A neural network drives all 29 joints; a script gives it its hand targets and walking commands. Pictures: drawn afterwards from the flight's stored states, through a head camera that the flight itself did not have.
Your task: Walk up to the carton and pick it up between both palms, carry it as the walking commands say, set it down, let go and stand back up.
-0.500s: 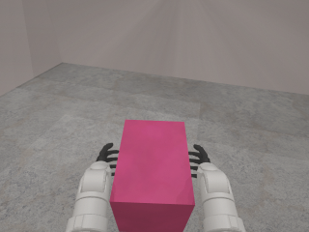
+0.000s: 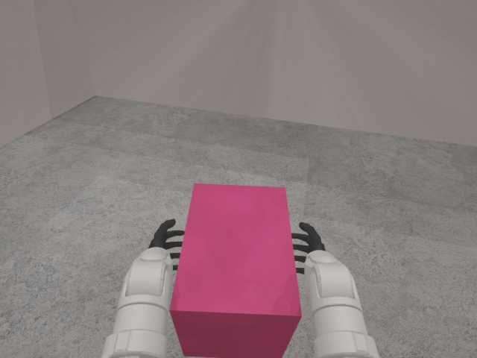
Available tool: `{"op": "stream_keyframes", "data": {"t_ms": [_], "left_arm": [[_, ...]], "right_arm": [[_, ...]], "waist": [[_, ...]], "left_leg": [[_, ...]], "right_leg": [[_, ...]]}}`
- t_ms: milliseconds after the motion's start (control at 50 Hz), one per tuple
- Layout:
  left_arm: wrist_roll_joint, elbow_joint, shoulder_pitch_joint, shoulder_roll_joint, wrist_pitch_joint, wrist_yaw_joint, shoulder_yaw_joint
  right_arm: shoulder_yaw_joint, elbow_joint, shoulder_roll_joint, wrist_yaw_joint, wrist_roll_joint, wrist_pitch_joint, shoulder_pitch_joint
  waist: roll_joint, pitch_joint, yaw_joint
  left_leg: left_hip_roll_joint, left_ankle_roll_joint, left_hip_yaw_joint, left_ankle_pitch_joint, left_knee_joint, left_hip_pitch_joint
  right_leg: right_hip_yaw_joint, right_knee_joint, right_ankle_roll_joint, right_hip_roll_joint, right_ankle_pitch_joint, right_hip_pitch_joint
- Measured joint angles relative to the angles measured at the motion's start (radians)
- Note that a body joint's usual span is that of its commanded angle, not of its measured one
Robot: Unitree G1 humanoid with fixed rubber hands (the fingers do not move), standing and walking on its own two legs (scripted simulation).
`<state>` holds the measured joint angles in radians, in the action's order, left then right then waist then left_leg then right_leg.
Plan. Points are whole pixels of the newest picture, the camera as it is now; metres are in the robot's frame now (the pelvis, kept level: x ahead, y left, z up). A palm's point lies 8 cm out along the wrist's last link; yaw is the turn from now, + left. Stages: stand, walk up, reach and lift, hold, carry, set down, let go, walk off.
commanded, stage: carry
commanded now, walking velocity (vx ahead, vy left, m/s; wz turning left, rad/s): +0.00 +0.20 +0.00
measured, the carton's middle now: (236, 269) +0.33 +0.00 -0.01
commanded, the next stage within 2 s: none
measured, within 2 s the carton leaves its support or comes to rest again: neither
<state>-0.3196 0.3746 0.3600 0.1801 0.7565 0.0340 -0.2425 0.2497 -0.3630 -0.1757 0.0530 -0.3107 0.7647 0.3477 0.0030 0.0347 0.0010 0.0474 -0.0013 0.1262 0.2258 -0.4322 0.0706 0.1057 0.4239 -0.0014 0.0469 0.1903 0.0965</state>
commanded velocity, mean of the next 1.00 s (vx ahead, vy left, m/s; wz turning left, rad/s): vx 0.00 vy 0.20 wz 0.00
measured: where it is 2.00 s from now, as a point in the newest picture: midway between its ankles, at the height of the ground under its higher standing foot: outside the picture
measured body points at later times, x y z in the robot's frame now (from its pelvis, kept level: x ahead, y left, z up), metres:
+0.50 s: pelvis +0.00 +0.06 -0.03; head -0.01 +0.07 +0.42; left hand +0.28 +0.21 +0.07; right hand +0.29 -0.07 +0.07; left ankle +0.02 +0.13 -0.74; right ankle +0.03 -0.11 -0.74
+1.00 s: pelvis -0.03 +0.13 +0.00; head -0.04 +0.11 +0.45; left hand +0.25 +0.26 +0.10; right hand +0.25 -0.03 +0.09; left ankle +0.00 +0.29 -0.69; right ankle -0.04 +0.00 -0.74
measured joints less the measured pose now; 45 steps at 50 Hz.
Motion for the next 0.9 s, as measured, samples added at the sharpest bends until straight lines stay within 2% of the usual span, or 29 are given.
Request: {"op": "stream_keyframes", "data": {"t_ms": [120, 160, 240, 340, 420, 480, 520, 560, 620, 680, 720, 740, 780, 820, 860, 900], "left_arm": [[0.037, -0.111, -0.015, -0.004, 0.042, 0.024, 0.06], [0.063, -0.185, -0.028, -0.008, 0.069, 0.034, 0.078], [0.121, -0.37, -0.073, -0.022, 0.14, 0.057, 0.111], [0.189, -0.577, -0.138, -0.036, 0.246, 0.098, 0.152], [0.227, -0.659, -0.164, -0.04, 0.334, 0.126, 0.186], [0.247, -0.703, -0.192, -0.044, 0.39, 0.138, 0.206], [0.258, -0.734, -0.219, -0.048, 0.415, 0.146, 0.211], [0.265, -0.755, -0.24, -0.05, 0.431, 0.151, 0.212], [0.272, -0.769, -0.252, -0.051, 0.446, 0.154, 0.216], [0.277, -0.783, -0.248, -0.05, 0.452, 0.156, 0.219], [0.277, -0.787, -0.241, -0.05, 0.456, 0.154, 0.217], [0.276, -0.787, -0.236, -0.049, 0.459, 0.152, 0.213], [0.271, -0.753, -0.232, -0.048, 0.454, 0.152, 0.221], [0.271, -0.732, -0.241, -0.049, 0.459, 0.15, 0.226], [0.267, -0.739, -0.258, -0.05, 0.458, 0.148, 0.226], [0.265, -0.755, -0.267, -0.051, 0.452, 0.146, 0.223]], "right_arm": [[-0.041, 0.115, 0.007, 0.041, 0.044, 0.037, -0.021], [-0.058, 0.182, 0.01, 0.05, 0.076, 0.06, -0.03], [-0.1, 0.329, 0.012, 0.069, 0.132, 0.125, -0.041], [-0.148, 0.507, 0.019, 0.086, 0.178, 0.237, -0.07], [-0.173, 0.621, 0.033, 0.108, 0.209, 0.319, -0.134], [-0.186, 0.68, 0.041, 0.126, 0.237, 0.367, -0.184], [-0.201, 0.7, 0.042, 0.137, 0.247, 0.393, -0.199], [-0.211, 0.708, 0.043, 0.14, 0.251, 0.411, -0.206], [-0.218, 0.728, 0.044, 0.144, 0.252, 0.431, -0.22], [-0.216, 0.753, 0.044, 0.147, 0.253, 0.442, -0.222], [-0.216, 0.762, 0.044, 0.149, 0.253, 0.447, -0.218], [-0.216, 0.762, 0.044, 0.15, 0.253, 0.448, -0.215], [-0.21, 0.751, 0.045, 0.154, 0.252, 0.449, -0.223], [-0.211, 0.741, 0.046, 0.158, 0.253, 0.457, -0.239], [-0.218, 0.736, 0.046, 0.16, 0.256, 0.459, -0.24], [-0.225, 0.738, 0.046, 0.161, 0.258, 0.453, -0.234]], "waist": [[0.015, 0.088, 0.019], [0.004, 0.095, 0.019], [-0.028, 0.093, 0.008], [-0.021, 0.081, -0.015], [-0.007, 0.085, -0.017], [-0.027, 0.096, -0.011], [-0.029, 0.104, -0.007], [-0.01, 0.106, -0.008], [0.012, 0.109, -0.005], [0.028, 0.115, 0.004], [0.03, 0.121, 0.008], [0.026, 0.127, 0.007], [0.038, 0.133, 0.003], [0.024, 0.129, 0.009], [0.014, 0.115, 0.012], [0.007, 0.1, 0.011]], "left_leg": [[-0.03, -0.002, -0.057, 0.051, -0.124, 0.208], [-0.03, 0.003, -0.09, 0.028, -0.122, 0.239], [0.004, 0.028, -0.123, 0.041, -0.145, 0.294], [0.009, 0.053, -0.153, 0.082, -0.219, 0.348], [0.014, 0.061, -0.152, 0.101, -0.263, 0.379], [0.031, 0.078, -0.175, 0.095, -0.253, 0.377], [0.037, 0.092, -0.19, 0.088, -0.236, 0.37], [0.025, 0.102, -0.203, 0.077, -0.211, 0.359], [0.013, 0.11, -0.217, 0.044, -0.153, 0.339], [0.01, 0.114, -0.226, 0.018, -0.118, 0.334], [0.017, 0.115, -0.238, 0.017, -0.125, 0.342], [0.023, 0.116, -0.248, 0.025, -0.144, 0.354], [0.009, 0.067, -0.24, 0.112, -0.253, 0.398], [-0.001, 0.033, -0.229, 0.185, -0.432, 0.456], [-0.026, 0.011, -0.212, 0.151, -0.55, 0.49], [-0.056, -0.01, -0.197, 0.111, -0.573, 0.499]], "right_leg": [[-0.035, 0.086, 0.011, -0.015, 0.033, 0.178], [-0.032, 0.116, 0.021, -0.033, 0.048, 0.22], [-0.015, 0.192, 0.043, -0.07, 0.079, 0.303], [-0.069, 0.248, 0.048, -0.102, 0.11, 0.355], [-0.08, 0.266, 0.063, -0.112, 0.113, 0.37], [-0.068, 0.275, 0.077, -0.137, 0.118, 0.377], [-0.085, 0.311, 0.062, -0.15, 0.148, 0.392], [-0.123, 0.416, 0.052, -0.136, 0.255, 0.417], [-0.173, 0.508, 0.034, -0.108, 0.294, 0.42], [-0.215, 0.41, 0.02, -0.08, 0.27, 0.361], [-0.247, 0.251, 0.014, -0.074, 0.19, 0.285], [-0.253, 0.178, -0.003, -0.079, 0.166, 0.249], [-0.255, 0.179, -0.035, -0.076, 0.161, 0.255], [-0.257, 0.165, -0.038, -0.096, 0.145, 0.242], [-0.252, 0.129, -0.026, -0.117, 0.12, 0.219], [-0.245, 0.103, -0.011, -0.138, 0.099, 0.205]]}}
